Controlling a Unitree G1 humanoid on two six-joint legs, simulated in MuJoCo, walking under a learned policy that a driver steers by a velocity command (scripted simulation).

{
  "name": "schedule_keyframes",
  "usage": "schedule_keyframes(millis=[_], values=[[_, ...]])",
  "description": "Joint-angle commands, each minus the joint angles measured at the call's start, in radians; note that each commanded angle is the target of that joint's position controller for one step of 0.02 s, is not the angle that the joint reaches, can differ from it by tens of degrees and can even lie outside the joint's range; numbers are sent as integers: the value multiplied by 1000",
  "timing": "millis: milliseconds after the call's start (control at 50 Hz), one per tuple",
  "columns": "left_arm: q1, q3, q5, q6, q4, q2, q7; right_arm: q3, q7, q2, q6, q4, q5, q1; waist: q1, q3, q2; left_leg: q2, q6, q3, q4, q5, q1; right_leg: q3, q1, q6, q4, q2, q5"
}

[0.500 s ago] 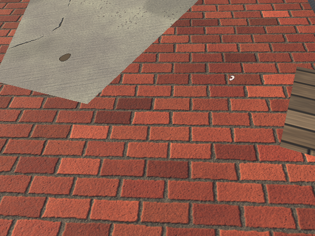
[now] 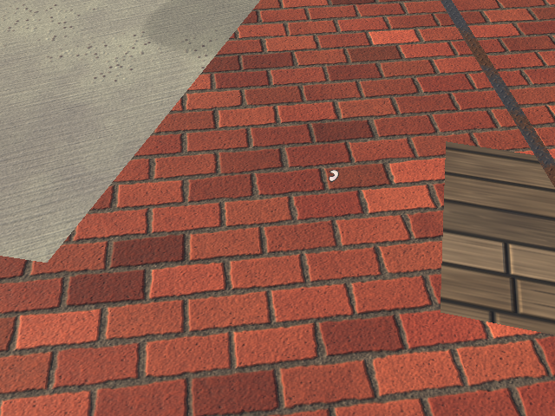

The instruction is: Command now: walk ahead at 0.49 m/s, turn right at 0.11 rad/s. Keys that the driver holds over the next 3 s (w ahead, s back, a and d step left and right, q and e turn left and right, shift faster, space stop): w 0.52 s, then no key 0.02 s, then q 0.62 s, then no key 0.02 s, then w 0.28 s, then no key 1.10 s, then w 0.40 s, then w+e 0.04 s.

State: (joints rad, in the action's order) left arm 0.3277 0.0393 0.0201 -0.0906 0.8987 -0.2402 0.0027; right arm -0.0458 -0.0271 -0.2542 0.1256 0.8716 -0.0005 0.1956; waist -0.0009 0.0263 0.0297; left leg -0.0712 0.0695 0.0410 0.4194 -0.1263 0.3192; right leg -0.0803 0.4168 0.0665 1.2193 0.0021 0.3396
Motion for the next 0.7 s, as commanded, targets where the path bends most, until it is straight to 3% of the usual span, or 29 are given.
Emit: schedule_keyframes(millis=[20,60,120,180,260,320,340,360,380,400,420,440,460,480,500,520,580,620,660,700], values=[[34,21,-7,-5,-64,-61,6,-5,-6,-63,11,-31,-7,14,25,-39,-83,274,180,-322,-280,23,-126,-20,173,-5,-33,-124,-75],[0,17,-14,1,-83,-50,10,-11,-2,-95,12,-9,-2,52,24,-13,-84,269,194,-258,-307,104,-100,4,211,-26,-111,-140,-124],[-128,12,-23,-3,-131,-49,11,-17,12,-127,2,10,5,104,-8,5,-67,256,181,-196,-316,173,-126,27,268,-49,-312,-145,-282],[-246,2,-16,-11,-162,-33,1,-16,20,-141,-9,28,16,159,-48,15,-75,223,141,-132,-304,179,-140,64,208,-52,-527,-106,-427],[-364,-1,-1,-16,-208,-47,-19,-15,22,-150,-25,61,24,236,-87,43,-86,273,134,-154,-263,138,-253,72,211,-45,-647,-79,-413],[-371,8,0,-27,-231,-77,-36,-22,27,-167,-44,70,22,236,-59,35,-102,322,112,-175,-190,217,-354,72,183,-5,-707,-61,-300],[-325,16,-2,-30,-223,-96,-38,-24,29,-177,-50,66,22,217,-25,7,-113,318,100,-166,-133,332,-362,90,102,11,-725,-39,-270],[-214,35,-5,-31,-191,-129,-35,-21,29,-174,-55,59,19,196,38,-61,-109,279,79,-130,-1,489,-346,116,-56,35,-749,-8,-268],[-23,61,-8,-32,-140,-189,-27,-9,30,-145,-56,42,6,184,116,-189,-83,225,46,-85,226,477,-226,64,-333,81,-720,-60,-302],[132,87,-30,-26,-117,-299,-20,21,26,-52,-39,12,-6,262,121,-358,121,94,-19,-13,625,113,146,-312,-746,210,-722,-320,-275],[167,77,-19,-18,-99,-261,-25,33,18,-23,-15,31,13,312,109,-455,263,13,-34,-111,838,-429,367,-660,-864,301,-878,-426,-145],[100,54,-12,-17,-109,-186,-25,4,14,-140,1,16,37,233,108,-307,167,82,-17,-161,919,-397,464,-566,-750,247,-904,-387,-90],[14,42,-11,-15,-128,-152,-23,-2,14,-155,6,-9,44,144,84,-193,102,135,-8,-131,897,-300,469,-409,-597,207,-922,-345,-142],[-59,33,-16,-15,-137,-127,-28,-3,18,-138,2,-16,31,101,51,-116,24,172,-15,-111,832,-223,428,-305,-447,186,-961,-298,-222],[-100,25,-21,-19,-142,-100,-33,-10,23,-129,-11,-16,17,99,18,-80,23,202,-20,-116,768,-173,372,-231,-352,168,-998,-257,-271],[-114,24,-25,-22,-137,-96,-36,-8,24,-104,-25,-11,14,122,-8,-68,42,213,-26,-114,740,-143,320,-191,-290,165,-1032,-237,-290],[-108,31,-35,-36,-105,-121,-33,-8,33,-71,-54,-4,11,151,-46,-42,25,194,-61,-96,670,-90,284,-36,-220,176,-1037,-219,-705],[-99,33,-42,-32,-85,-130,-18,-7,35,-58,-58,-22,8,104,-40,-32,29,178,-73,-97,548,7,290,58,-212,154,-1029,-200,-822],[-106,30,-43,-25,-76,-137,-4,-1,29,-42,-57,-41,7,40,-21,-34,37,153,-65,-77,381,140,230,141,-197,122,-1026,-165,-812],[-87,33,-39,-16,-63,-161,10,1,18,-41,-57,-73,4,-36,11,-42,37,134,-61,-53,284,224,207,163,-233,115,-1015,-177,-794]])
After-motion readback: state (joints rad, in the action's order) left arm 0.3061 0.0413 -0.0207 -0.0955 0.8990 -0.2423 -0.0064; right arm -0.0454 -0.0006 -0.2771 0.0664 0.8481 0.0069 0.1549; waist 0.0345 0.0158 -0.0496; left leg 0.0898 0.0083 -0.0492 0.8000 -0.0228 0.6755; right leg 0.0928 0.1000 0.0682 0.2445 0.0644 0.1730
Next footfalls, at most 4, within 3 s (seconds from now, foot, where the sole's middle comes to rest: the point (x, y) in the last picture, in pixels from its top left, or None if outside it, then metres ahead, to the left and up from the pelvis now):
0.38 right None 0.39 -0.15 -0.77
0.88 left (264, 370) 0.59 0.06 -0.77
1.32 right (354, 370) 0.59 -0.16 -0.77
1.74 left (230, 338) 0.67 0.15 -0.77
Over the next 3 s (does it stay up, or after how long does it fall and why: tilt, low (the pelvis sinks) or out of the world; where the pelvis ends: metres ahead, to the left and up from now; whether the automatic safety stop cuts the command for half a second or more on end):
stays up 0.77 0.08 0.01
